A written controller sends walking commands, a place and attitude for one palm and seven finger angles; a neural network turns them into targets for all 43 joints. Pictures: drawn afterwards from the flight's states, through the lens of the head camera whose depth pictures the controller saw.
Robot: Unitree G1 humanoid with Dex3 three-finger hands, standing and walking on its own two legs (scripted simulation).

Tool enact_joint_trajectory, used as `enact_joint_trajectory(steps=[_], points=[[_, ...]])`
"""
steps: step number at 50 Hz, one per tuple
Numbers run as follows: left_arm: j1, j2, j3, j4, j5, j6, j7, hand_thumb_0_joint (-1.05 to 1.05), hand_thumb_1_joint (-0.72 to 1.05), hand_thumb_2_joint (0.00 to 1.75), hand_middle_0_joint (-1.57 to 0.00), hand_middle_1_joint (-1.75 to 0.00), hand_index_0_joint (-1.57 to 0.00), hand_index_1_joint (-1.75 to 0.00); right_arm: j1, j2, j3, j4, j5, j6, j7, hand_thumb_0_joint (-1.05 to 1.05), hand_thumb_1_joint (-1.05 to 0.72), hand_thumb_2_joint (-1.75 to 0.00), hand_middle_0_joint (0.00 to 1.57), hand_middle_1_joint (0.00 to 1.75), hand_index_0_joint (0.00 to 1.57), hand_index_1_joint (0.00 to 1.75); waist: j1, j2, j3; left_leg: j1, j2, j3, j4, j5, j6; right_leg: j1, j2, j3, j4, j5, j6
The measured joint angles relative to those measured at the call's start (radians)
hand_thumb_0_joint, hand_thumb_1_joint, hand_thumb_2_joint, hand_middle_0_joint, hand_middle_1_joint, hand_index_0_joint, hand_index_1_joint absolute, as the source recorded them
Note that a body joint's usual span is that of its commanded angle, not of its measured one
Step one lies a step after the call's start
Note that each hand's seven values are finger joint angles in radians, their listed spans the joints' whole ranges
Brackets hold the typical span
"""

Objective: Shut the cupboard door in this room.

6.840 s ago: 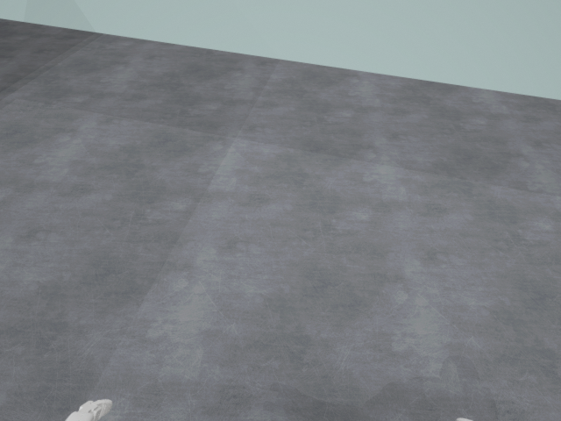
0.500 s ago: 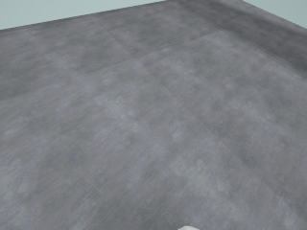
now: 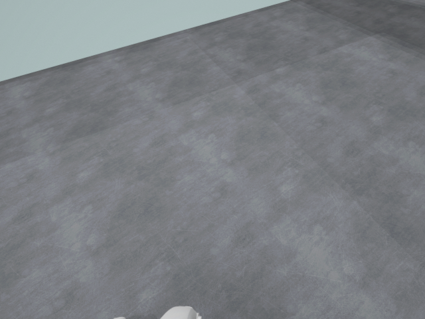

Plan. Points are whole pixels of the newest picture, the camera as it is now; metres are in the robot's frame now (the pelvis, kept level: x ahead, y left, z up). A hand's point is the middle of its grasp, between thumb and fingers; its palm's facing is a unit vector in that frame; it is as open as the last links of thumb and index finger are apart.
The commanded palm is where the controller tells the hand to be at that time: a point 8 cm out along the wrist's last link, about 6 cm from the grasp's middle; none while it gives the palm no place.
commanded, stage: turn or walk to find it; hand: left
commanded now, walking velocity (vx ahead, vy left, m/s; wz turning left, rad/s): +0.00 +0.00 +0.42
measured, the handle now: out of the picture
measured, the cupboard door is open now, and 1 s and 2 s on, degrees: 83 83 83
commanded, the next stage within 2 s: none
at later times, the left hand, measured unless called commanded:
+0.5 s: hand out of the picture -0.07 +0.25 -0.19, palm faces +0.29 -0.93 -0.24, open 7.4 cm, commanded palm none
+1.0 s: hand out of the picture -0.05 +0.20 -0.14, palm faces +0.41 -0.87 -0.28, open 7.4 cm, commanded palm none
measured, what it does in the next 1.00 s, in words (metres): steps on the spot, turning left: left foot, then right foot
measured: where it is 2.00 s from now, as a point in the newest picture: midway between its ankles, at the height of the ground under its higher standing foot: outside the picture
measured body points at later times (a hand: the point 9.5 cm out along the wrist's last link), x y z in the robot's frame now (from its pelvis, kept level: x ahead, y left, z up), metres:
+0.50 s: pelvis -0.04 +0.04 -0.01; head -0.03 +0.07 +0.44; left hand -0.08 +0.30 -0.17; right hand +0.12 -0.18 -0.13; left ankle -0.07 +0.14 -0.74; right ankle -0.02 -0.09 -0.68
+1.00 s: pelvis -0.06 -0.01 +0.00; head -0.02 -0.04 +0.45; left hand -0.07 +0.25 -0.12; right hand +0.06 -0.24 -0.17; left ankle -0.14 +0.12 -0.65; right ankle -0.02 -0.10 -0.74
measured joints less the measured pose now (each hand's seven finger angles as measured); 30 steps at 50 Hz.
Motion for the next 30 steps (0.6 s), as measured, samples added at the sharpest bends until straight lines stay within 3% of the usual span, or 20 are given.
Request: enact_joint_trajectory(steps=[4,8,15,17,19,20,23,26,30], points=[[0.021,-0.006,-0.003,0.016,0.001,-0.007,0.001,0.01,0.91,0.90,-0.21,-0.30,-0.20,-0.30,0.006,-0.010,-0.003,0.008,0.001,0.000,0.001,0.01,-0.91,-0.90,0.19,0.29,0.20,0.30,-0.001,-0.008,0.004,0.002,0.045,0.004,0.069,0.043,-0.027,0.015,-0.011,-0.042,-0.029,0.016,-0.006],[0.037,0.001,0.003,0.026,0.006,-0.012,0.004,0.00,0.92,0.90,-0.21,-0.30,-0.20,-0.30,-0.005,-0.010,0.000,0.020,0.001,0.009,-0.001,0.01,-0.91,-0.90,0.19,0.29,0.20,0.30,0.014,-0.021,0.012,0.046,0.075,0.016,0.006,0.012,-0.040,0.007,-0.026,-0.078,-0.024,0.015,-0.007],[0.057,0.037,0.014,0.049,0.016,-0.007,-0.003,0.00,0.91,0.90,-0.21,-0.30,-0.20,-0.30,-0.077,0.008,0.023,0.009,0.013,-0.004,-0.004,0.01,-0.91,-0.90,0.19,0.29,0.20,0.30,0.054,-0.058,0.035,0.173,0.080,0.089,-0.291,-0.081,-0.027,-0.031,-0.068,-0.129,0.030,0.003,0.012],[0.064,0.054,0.020,0.059,0.016,-0.002,-0.003,0.00,0.91,0.90,-0.21,-0.30,-0.20,-0.30,-0.099,0.016,0.030,-0.006,0.016,-0.016,-0.005,0.01,-0.91,-0.90,0.19,0.29,0.20,0.30,0.061,-0.070,0.036,0.219,0.073,0.113,-0.402,-0.046,-0.018,-0.047,-0.083,-0.144,0.062,-0.007,0.025],[0.076,0.071,0.026,0.067,0.008,0.007,-0.004,0.00,0.91,0.90,-0.21,-0.30,-0.20,-0.30,-0.113,0.021,0.035,-0.022,0.016,-0.035,-0.003,0.01,-0.91,-0.90,0.19,0.29,0.20,0.30,0.062,-0.079,0.028,0.273,0.066,0.125,-0.538,0.070,0.005,-0.074,-0.099,-0.158,0.123,-0.032,0.043],[0.076,0.084,0.030,0.074,0.005,0.017,-0.004,0.00,0.91,0.90,-0.21,-0.30,-0.20,-0.30,-0.123,0.032,0.037,-0.026,0.014,-0.043,-0.004,0.01,-0.91,-0.90,0.19,0.29,0.20,0.30,0.066,-0.101,0.031,0.269,0.052,0.131,-0.530,0.072,0.025,-0.099,-0.108,-0.130,0.182,-0.092,0.062],[0.074,0.105,0.037,0.089,0.005,0.052,-0.001,0.01,0.91,0.90,-0.20,-0.30,-0.20,-0.30,-0.130,0.054,0.051,-0.040,0.007,-0.053,-0.007,0.01,-0.91,-0.90,0.19,0.29,0.20,0.30,0.070,-0.116,0.019,0.275,0.043,0.126,-0.526,0.041,0.062,-0.177,-0.072,-0.025,0.397,-0.216,0.089],[0.059,0.105,0.039,0.088,0.006,0.058,-0.009,0.01,0.91,0.90,-0.20,-0.30,-0.20,-0.30,-0.122,0.060,0.059,-0.044,0.005,-0.053,-0.017,0.01,-0.91,-0.90,0.20,0.29,0.20,0.30,0.064,-0.099,0.005,0.290,0.039,0.101,-0.578,0.072,0.069,-0.225,-0.049,0.028,0.523,-0.169,0.103],[0.033,0.099,0.035,0.064,0.003,0.044,-0.014,0.01,0.91,0.90,-0.20,-0.30,-0.20,-0.30,-0.111,0.063,0.063,-0.042,0.007,-0.057,-0.019,0.01,-0.91,-0.90,0.20,0.29,0.20,0.30,0.059,-0.084,0.004,0.300,0.025,0.077,-0.634,0.117,0.076,-0.239,-0.044,0.072,0.538,-0.123,0.121]])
